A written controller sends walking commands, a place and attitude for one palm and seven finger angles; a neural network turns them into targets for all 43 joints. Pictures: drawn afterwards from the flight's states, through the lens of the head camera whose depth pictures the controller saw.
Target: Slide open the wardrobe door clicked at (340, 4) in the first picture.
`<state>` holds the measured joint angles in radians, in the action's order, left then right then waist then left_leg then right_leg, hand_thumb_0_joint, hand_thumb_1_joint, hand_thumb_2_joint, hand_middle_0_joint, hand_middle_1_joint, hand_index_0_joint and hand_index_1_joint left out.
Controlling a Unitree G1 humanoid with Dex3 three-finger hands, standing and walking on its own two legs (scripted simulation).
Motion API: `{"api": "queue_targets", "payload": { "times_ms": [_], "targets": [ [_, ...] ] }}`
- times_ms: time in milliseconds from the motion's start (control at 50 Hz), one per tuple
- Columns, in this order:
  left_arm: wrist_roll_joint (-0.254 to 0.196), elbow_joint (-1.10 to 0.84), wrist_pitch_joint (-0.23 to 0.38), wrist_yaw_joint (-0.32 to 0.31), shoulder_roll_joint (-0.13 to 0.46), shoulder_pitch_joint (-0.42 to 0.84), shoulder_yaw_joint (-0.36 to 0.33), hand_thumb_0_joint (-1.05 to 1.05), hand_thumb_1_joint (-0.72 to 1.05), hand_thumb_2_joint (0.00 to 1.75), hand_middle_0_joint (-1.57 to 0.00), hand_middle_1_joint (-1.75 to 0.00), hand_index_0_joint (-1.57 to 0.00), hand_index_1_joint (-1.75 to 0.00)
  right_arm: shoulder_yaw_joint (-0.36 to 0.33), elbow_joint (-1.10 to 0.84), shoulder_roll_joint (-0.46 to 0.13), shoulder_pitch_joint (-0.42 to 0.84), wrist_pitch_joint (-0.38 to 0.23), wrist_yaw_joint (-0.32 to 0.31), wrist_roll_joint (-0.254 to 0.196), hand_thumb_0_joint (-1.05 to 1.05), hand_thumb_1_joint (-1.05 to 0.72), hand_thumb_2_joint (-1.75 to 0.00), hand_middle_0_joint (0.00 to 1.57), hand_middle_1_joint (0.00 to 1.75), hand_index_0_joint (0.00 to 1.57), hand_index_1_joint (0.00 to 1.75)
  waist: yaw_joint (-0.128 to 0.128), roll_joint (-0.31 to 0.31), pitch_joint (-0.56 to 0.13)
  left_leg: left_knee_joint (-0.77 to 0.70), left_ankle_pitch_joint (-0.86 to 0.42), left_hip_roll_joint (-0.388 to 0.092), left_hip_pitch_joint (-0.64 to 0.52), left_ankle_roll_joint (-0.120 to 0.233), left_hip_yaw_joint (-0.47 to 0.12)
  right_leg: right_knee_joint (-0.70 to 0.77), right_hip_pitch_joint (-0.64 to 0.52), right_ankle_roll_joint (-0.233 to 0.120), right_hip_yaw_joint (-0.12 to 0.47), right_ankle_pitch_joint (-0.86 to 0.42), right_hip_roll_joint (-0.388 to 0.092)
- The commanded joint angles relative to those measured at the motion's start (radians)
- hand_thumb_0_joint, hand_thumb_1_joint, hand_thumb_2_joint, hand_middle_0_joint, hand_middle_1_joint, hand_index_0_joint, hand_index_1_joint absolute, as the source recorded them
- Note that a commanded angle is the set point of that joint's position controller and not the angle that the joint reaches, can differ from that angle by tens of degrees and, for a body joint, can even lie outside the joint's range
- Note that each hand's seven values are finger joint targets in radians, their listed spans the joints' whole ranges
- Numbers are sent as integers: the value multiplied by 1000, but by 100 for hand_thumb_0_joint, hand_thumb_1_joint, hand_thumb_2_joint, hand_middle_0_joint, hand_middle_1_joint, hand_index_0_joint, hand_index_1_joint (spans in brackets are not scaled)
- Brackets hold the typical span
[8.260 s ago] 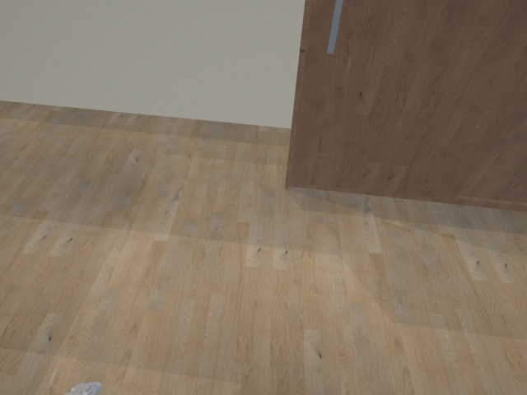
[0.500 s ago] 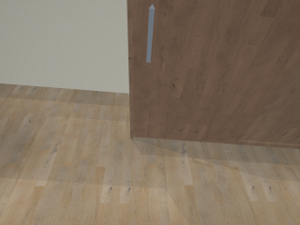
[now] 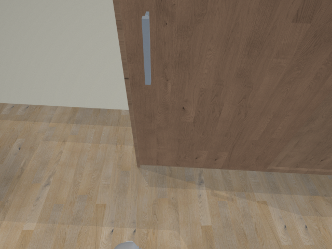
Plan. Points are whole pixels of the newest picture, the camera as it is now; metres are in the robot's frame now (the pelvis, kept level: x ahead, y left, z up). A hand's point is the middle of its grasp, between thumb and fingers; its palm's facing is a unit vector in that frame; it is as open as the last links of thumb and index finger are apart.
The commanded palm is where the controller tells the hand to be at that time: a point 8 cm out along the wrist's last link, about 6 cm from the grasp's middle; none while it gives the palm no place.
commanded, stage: take the last steps up to it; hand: left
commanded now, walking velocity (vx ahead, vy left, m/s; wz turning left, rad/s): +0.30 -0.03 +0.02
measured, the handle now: (147, 51) +0.71 +0.12 +0.12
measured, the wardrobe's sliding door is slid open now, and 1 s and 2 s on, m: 0.00 0.00 0.00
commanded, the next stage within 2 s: come to a stop and stand still in 0.42 s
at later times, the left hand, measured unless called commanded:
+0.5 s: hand (114, 203) +0.28 +0.18 -0.16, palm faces -0.03 -0.98 -0.21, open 7.4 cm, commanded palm none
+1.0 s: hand (107, 200) +0.30 +0.21 -0.20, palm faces +0.09 -0.97 -0.22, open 7.4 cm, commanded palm none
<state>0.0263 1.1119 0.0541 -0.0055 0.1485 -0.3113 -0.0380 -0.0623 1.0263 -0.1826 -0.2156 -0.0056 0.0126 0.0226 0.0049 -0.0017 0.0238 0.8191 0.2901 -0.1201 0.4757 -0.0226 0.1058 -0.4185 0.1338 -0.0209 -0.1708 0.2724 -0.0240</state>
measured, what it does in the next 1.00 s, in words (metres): walks ahead: left foot, then right foot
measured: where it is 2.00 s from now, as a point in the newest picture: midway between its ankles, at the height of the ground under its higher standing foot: outside the picture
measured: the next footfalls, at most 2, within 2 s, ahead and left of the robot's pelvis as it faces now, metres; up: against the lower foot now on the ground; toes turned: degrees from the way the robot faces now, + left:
left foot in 0.10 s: +0.16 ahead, +0.13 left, +0.00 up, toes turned +10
right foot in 0.54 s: +0.31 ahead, -0.15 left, +0.00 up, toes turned -10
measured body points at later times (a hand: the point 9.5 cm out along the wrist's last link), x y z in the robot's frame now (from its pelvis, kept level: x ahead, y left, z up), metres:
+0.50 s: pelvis +0.19 -0.01 +0.00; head +0.22 -0.02 +0.45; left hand +0.28 +0.23 -0.15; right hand +0.13 -0.23 -0.16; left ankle +0.12 +0.12 -0.74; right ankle +0.26 -0.14 -0.72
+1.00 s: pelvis +0.24 +0.01 -0.01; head +0.27 +0.04 +0.43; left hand +0.29 +0.26 -0.18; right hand +0.36 -0.23 -0.14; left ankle +0.27 +0.10 -0.74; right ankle +0.25 -0.14 -0.71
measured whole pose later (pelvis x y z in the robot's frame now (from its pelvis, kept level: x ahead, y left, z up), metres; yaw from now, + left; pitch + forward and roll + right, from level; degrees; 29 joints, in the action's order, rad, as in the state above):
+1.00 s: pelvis +0.24 +0.01 -0.01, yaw +1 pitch -1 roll -1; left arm 0.02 0.99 -0.05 -0.04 0.23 -0.16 -0.07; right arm -0.04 0.94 -0.18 -0.10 0.02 -0.02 0.02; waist 0.03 0.05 0.11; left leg 0.63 0.28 -0.02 0.33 0.04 0.08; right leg -0.87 0.39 0.03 -0.05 0.49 -0.06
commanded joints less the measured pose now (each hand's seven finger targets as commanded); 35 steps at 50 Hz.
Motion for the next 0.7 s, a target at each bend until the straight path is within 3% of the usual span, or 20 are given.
{"api": "queue_targets", "payload": {
  "times_ms": [0,40,60,80,100,120,140,180,220,300,420,460,480,500,520,540,560,600,640,680],
  "targets": [
    [-2,-24,16,-5,154,-51,-31,0,90,90,-20,-30,-20,-30,4,-54,-12,16,-36,12,-1,0,-90,-90,20,30,20,30,2,93,67,-170,-43,19,-92,2,22,176,69,-116,197,-47,-254],
    [-6,-24,9,-5,149,-35,-33,0,90,90,-20,-30,-20,-30,-1,-30,-33,-52,-46,7,0,0,-90,-90,20,30,20,30,-37,37,57,-269,-95,35,-272,2,44,94,149,-87,164,-9,-225],
    [-8,-31,4,-2,130,-30,-29,0,90,90,-20,-30,-20,-30,-9,-4,-69,-137,-53,0,3,0,-90,-90,20,30,20,30,-76,-45,29,-328,-63,24,-407,12,13,-42,209,-62,119,-14,-174],
    [-12,-51,1,4,82,-42,-23,0,90,90,-20,-30,-20,-30,-30,21,-153,-239,-57,-11,13,0,-90,-90,20,30,20,30,-112,-232,-6,-448,45,-144,-529,77,-238,-298,349,-11,43,64,-70],
    [-13,-85,1,9,59,-20,-15,0,90,90,-20,-30,-20,-30,-47,38,-235,-326,-51,-17,17,0,-90,-90,20,30,20,30,-130,-393,-36,-601,115,-324,-568,164,-515,-568,472,18,6,323,17],
    [-4,-96,-11,2,95,30,-19,0,90,90,-20,-30,-20,-30,-42,40,-222,-303,-41,-29,12,0,-90,-90,20,30,20,30,-124,-341,-20,-643,214,-354,-498,184,-559,-734,507,7,114,304,-30],
    [-3,-96,-10,8,92,63,-25,0,90,90,-20,-30,-20,-30,-31,18,-175,-230,-41,-32,8,0,-90,-90,20,30,20,30,-98,-208,44,-651,238,-328,-410,188,-503,-794,541,6,140,209,-71],
    [5,-76,-11,21,70,39,-26,0,90,90,-20,-30,-20,-30,-11,-10,-107,-139,-59,-33,7,0,-90,-90,20,30,20,30,-45,-101,62,-656,101,-252,-335,148,-324,-764,493,21,149,86,-108],
    [6,-63,-19,22,51,11,-27,0,90,90,-20,-30,-20,-30,-10,-4,-74,-137,-73,-37,5,0,-90,-90,20,30,20,30,-21,-85,16,-633,-124,-212,-351,144,-202,-705,448,40,136,34,-113],
    [2,-87,-35,23,40,56,-23,0,90,90,-20,-30,-20,-30,-9,12,-93,-158,-72,-38,2,0,-90,-90,20,30,20,30,-19,-97,11,-615,-321,-184,-394,160,-100,-546,436,64,107,-5,-113],
    [-2,-123,-27,25,54,149,-19,0,90,90,-20,-30,-20,-30,-19,37,-114,-153,-49,-32,8,0,-90,-90,20,30,20,30,-30,-152,49,-527,-323,-176,-352,142,-67,-220,279,48,41,-18,-68],
    [0,-86,-18,23,75,57,-25,0,90,90,-20,-30,-20,-30,-16,45,-112,-144,-40,-30,6,0,-90,-90,20,30,20,30,15,-120,5,-419,-265,-132,-302,98,-36,-100,93,42,1,-123,-28],
    [2,-52,-7,18,118,-42,-35,0,90,90,-20,-30,-20,-30,-13,49,-94,-146,-42,-27,1,0,-90,-90,20,30,20,30,64,-41,-43,-283,-218,-86,-245,66,2,-44,-61,31,42,-154,-52],
    [7,-21,5,7,210,-133,-52,0,90,90,-20,-30,-20,-30,0,41,-39,-166,-45,-20,-7,0,-90,-90,20,30,20,30,97,163,-109,-50,2,-4,-60,23,71,-7,-249,-27,253,-237,-244],
    [-5,-23,7,-3,271,-181,-59,0,90,90,-20,-30,-20,-30,11,5,-14,-162,-34,-23,-16,0,-90,-90,20,30,20,30,93,284,-121,152,340,73,33,1,32,88,-246,-122,476,-469,-438],
    [-11,-35,5,-12,250,-113,-47,0,90,90,-20,-30,-20,-30,12,13,-24,-146,-19,-33,-19,0,-90,-90,20,30,20,30,77,212,-107,202,342,36,-16,-1,-68,104,-120,-156,440,-562,-442],
    [-7,-60,3,-18,223,-13,-39,0,90,90,-20,-30,-20,-30,15,25,-19,-148,-13,-38,-18,0,-90,-90,20,30,20,30,43,221,-66,220,300,22,-28,-8,-88,90,-51,-165,402,-647,-417],
    [-2,-96,-17,-33,182,96,-29,0,90,90,-20,-30,-20,-30,17,48,-13,-146,7,-42,-23,0,-90,-90,20,30,20,30,9,128,-38,163,250,21,-89,-15,-99,34,47,-161,270,-770,-367],
    [0,-105,-34,-42,196,98,-41,0,90,90,-20,-30,-20,-30,13,41,-8,-134,28,-39,-22,0,-90,-90,20,30,20,30,14,120,-60,123,233,52,-81,-23,-76,4,21,-156,215,-813,-350],
    [-1,-122,-47,-45,193,93,-51,0,90,90,-20,-30,-20,-30,1,13,-20,-99,46,-35,-13,0,-90,-90,20,30,20,30,22,142,-41,162,191,75,-64,-31,-73,13,58,-163,216,-791,-352]
  ]
}}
